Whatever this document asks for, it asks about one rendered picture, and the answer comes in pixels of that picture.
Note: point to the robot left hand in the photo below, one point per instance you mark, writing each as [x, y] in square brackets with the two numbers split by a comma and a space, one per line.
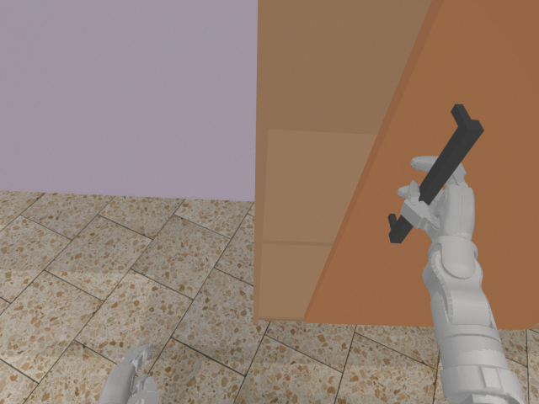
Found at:
[122, 386]

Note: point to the robot right forearm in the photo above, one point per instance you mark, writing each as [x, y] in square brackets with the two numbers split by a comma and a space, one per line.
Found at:
[475, 370]

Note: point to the handle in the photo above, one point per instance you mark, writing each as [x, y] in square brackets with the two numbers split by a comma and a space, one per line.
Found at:
[465, 136]

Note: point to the wardrobe door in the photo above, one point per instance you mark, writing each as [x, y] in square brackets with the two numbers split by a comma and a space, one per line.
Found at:
[483, 54]

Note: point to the robot right hand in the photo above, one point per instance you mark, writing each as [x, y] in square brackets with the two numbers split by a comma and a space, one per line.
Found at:
[454, 206]

